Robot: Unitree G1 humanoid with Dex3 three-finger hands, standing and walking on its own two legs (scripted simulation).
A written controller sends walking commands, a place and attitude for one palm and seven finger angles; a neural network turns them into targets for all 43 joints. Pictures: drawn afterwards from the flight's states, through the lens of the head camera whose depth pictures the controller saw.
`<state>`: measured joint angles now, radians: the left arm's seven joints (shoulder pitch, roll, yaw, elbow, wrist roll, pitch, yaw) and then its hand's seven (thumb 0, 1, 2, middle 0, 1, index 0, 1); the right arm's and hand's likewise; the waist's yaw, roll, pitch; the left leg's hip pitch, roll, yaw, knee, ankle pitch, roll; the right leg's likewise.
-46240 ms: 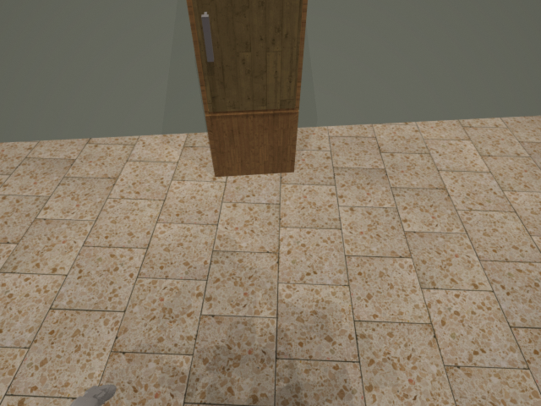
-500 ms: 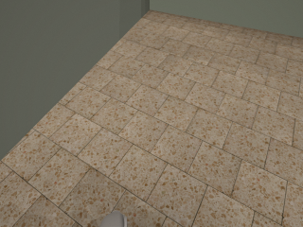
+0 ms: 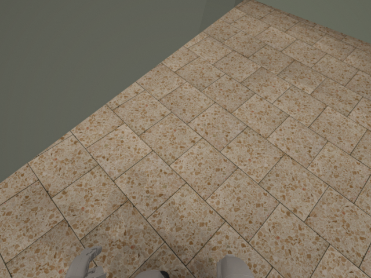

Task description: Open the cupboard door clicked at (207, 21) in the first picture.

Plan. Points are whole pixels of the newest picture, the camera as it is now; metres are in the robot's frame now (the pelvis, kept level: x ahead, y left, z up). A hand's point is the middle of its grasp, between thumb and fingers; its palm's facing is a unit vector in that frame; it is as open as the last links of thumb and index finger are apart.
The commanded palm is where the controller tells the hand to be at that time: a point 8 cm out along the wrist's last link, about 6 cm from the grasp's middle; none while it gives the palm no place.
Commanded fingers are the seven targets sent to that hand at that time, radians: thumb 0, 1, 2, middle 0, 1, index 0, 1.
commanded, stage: turn to face it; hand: left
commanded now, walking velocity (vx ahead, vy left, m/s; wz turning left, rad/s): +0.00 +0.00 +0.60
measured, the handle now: out of the picture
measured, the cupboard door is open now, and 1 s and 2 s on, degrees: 42 42 42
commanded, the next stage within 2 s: none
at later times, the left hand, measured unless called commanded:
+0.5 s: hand out of the picture +0.03 +0.13 -0.16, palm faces +0.32 -0.91 -0.27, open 7.3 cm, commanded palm none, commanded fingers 0.00 0.90 0.90 -0.20 -0.30 -0.20 -0.30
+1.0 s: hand out of the picture +0.06 +0.18 -0.15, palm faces +0.53 -0.80 -0.27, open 7.4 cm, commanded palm none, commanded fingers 0.00 0.90 0.90 -0.20 -0.30 -0.20 -0.30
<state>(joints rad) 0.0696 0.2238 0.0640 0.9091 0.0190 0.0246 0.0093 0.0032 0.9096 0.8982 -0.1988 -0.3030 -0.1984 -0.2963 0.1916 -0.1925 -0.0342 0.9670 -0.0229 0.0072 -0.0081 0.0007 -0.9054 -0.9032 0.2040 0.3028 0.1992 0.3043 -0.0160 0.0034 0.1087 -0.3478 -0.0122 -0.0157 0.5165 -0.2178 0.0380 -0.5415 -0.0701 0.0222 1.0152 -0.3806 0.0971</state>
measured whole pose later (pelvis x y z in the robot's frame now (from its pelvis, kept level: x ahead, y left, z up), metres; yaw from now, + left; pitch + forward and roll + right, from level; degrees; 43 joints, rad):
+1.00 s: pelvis +0.07 -0.07 +0.00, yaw +35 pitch +3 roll +0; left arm 0.08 0.26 0.05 0.85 0.01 0.05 0.00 0.00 0.91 0.90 -0.20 -0.30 -0.20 -0.30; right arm 0.19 -0.24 -0.05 0.92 -0.02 0.04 0.01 0.00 -0.90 -0.90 0.21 0.30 0.20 0.30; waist -0.03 0.01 0.11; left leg -0.28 -0.02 -0.09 0.51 -0.28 0.00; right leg -0.45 -0.05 0.00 0.88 -0.41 0.10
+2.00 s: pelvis +0.13 -0.06 +0.00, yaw +71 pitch +2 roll +0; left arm 0.05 0.25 0.04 0.85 0.01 0.05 0.00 0.01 0.91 0.90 -0.20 -0.30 -0.20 -0.30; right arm 0.22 -0.23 -0.05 0.94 -0.02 0.04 0.00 0.00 -0.90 -0.90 0.21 0.30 0.20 0.30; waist -0.04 0.01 0.11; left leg -0.27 -0.04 -0.13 0.52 -0.29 0.01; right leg -0.41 -0.03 0.01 0.78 -0.40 0.10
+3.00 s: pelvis +0.15 -0.02 -0.01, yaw +95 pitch +0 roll +1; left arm 0.15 0.18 0.04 0.94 0.03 -0.03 -0.02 0.00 0.91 0.90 -0.20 -0.30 -0.20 -0.30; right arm 0.32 -0.22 -0.05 1.04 -0.02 0.03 0.00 0.00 -0.91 -0.90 0.20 0.30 0.20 0.30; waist -0.02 0.04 0.06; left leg -0.28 -0.04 -0.01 0.75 -0.46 0.03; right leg -0.28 -0.05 -0.11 0.60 -0.33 0.00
